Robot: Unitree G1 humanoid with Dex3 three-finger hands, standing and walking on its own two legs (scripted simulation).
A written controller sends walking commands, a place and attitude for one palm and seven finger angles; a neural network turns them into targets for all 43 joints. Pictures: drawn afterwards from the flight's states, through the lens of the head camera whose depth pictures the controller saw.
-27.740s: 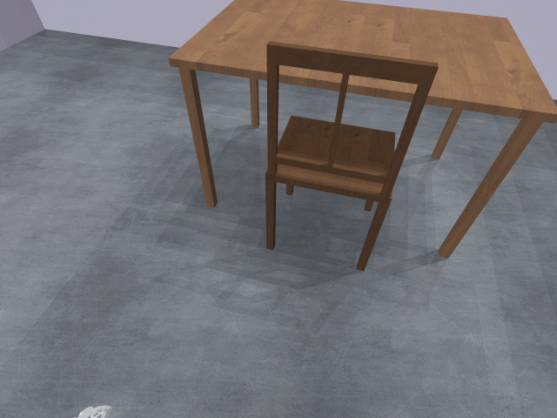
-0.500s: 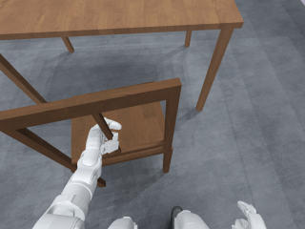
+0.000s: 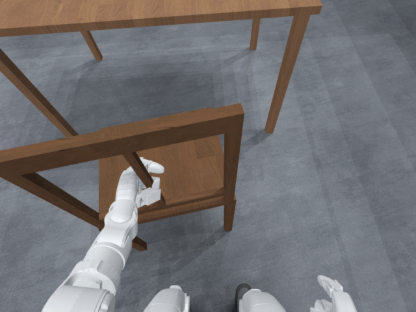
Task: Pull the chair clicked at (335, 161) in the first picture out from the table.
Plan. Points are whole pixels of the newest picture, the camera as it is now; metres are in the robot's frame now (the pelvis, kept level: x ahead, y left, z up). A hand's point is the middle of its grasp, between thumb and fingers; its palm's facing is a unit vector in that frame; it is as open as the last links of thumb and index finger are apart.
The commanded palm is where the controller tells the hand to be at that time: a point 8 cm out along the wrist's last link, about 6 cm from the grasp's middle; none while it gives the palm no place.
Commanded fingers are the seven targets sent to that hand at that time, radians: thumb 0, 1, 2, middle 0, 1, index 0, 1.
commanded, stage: step backward, pulling the chair out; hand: left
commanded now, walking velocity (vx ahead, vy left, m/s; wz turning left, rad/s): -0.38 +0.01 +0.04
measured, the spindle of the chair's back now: (148, 182) +0.38 +0.14 -0.08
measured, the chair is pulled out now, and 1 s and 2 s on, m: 0.41 0.58 0.58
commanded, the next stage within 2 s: stop walking, hand still on the chair in 0.46 s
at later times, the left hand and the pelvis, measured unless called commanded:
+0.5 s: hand (153, 241) +0.25 +0.12 -0.06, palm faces -0.02 -0.98 -0.21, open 5.1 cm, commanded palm +0.23 +0.17 -0.06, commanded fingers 0.00 0.90 0.90 -0.50 -1.45 -0.50 -1.45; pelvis -0.10 -0.01 +0.00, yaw -1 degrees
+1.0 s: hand (148, 280) +0.18 +0.12 -0.05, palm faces -0.06 -0.98 -0.18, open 5.1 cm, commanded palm +0.17 +0.17 -0.04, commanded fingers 0.00 0.90 0.90 -0.50 -1.45 -0.50 -1.45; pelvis -0.12 +0.01 +0.00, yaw -2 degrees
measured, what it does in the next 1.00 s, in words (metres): walks backwards: left foot, then right foot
